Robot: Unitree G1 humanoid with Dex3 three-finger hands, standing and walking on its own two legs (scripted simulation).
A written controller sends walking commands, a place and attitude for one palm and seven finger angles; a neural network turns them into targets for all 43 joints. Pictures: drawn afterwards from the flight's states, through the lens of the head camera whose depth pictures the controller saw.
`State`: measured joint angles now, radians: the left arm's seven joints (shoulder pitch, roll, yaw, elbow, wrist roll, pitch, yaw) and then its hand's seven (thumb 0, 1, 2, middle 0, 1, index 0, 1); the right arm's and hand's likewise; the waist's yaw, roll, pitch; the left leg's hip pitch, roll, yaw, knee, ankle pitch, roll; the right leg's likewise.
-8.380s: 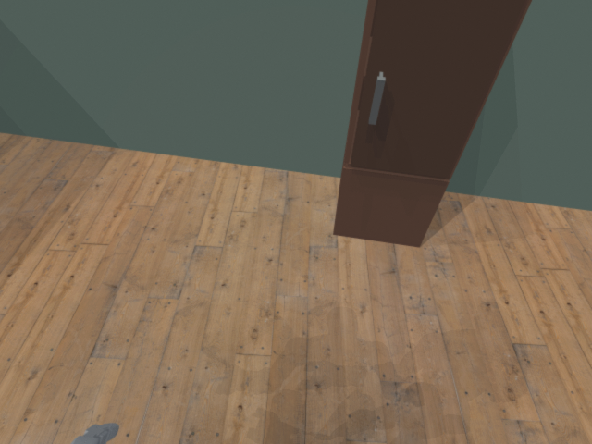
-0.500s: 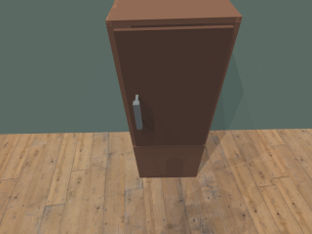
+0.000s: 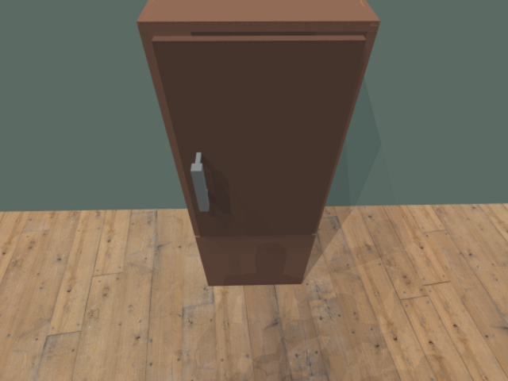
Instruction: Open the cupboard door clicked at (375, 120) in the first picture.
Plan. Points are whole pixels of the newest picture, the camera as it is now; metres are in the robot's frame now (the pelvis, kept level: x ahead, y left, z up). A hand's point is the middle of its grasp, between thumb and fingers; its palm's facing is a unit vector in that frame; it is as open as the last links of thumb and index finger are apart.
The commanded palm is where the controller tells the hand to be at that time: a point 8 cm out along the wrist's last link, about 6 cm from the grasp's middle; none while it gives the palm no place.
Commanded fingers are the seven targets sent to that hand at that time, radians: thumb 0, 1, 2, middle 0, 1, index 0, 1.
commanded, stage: shuffle to correct the standing spot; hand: left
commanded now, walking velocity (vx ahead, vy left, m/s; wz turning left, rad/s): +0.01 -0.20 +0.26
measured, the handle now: (201, 182) +0.53 +0.15 -0.06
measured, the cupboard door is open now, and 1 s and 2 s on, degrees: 0 0 0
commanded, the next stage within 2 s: come to a stop and stand still in 0.10 s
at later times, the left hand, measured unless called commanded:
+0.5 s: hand out of the picture +0.00 +0.09 -0.18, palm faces +0.12 -0.98 -0.14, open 7.4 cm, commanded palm none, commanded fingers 0.00 0.90 0.90 -0.20 -0.30 -0.20 -0.30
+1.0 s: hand out of the picture +0.04 +0.18 -0.17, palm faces +0.04 -0.98 -0.22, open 7.4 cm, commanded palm none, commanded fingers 0.00 0.90 0.90 -0.20 -0.30 -0.20 -0.30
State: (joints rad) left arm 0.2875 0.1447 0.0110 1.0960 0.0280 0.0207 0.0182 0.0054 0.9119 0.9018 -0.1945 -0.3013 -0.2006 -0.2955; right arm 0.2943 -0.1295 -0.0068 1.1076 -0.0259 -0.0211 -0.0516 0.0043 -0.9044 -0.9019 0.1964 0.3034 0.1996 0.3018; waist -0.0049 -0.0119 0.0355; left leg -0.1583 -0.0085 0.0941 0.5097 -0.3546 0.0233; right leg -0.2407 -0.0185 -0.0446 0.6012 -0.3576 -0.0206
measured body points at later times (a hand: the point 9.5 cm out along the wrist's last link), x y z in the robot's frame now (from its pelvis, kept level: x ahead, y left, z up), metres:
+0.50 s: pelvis +0.03 -0.05 +0.00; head +0.05 -0.04 +0.45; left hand -0.01 +0.15 -0.17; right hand +0.11 -0.27 -0.15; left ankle +0.01 +0.05 -0.73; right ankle -0.03 -0.10 -0.73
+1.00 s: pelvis +0.00 -0.01 +0.00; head +0.00 +0.00 +0.45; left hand +0.04 +0.23 -0.15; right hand -0.01 -0.24 -0.15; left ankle +0.00 +0.05 -0.73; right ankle -0.03 -0.10 -0.73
